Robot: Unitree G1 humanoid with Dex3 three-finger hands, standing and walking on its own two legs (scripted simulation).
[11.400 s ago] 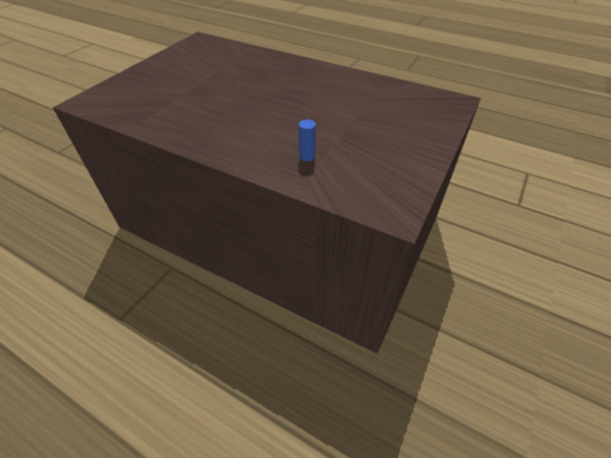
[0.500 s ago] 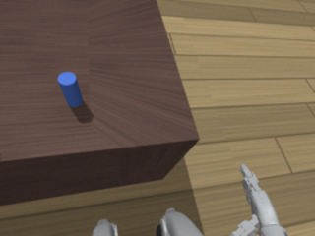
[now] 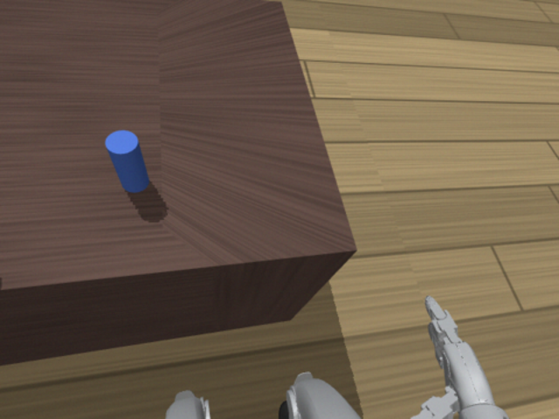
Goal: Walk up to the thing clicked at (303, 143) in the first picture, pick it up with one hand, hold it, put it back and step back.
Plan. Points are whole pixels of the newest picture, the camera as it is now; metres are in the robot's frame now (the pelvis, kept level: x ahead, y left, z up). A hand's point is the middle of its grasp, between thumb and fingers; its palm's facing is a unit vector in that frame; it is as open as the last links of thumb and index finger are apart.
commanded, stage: go down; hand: left
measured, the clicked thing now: (129, 163) +0.54 +0.17 -0.04
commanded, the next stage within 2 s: none
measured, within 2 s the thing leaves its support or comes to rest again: neither
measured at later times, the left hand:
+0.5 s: hand out of the picture +0.46 +0.36 +0.08, palm faces +0.15 -0.99 +0.00, open 17.6 cm
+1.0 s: hand out of the picture +0.45 +0.36 +0.09, palm faces +0.14 -0.99 +0.00, open 17.6 cm
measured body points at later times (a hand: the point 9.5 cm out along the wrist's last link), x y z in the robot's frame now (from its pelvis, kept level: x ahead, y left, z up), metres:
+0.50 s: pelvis +0.00 +0.00 +0.00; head +0.13 +0.06 +0.43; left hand +0.44 +0.41 +0.09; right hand +0.15 -0.25 -0.01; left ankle +0.01 +0.11 -0.66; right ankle +0.01 -0.15 -0.66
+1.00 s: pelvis +0.00 +0.00 +0.00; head +0.12 +0.06 +0.43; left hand +0.43 +0.41 +0.09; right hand +0.15 -0.25 -0.01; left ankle +0.01 +0.11 -0.66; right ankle +0.01 -0.15 -0.66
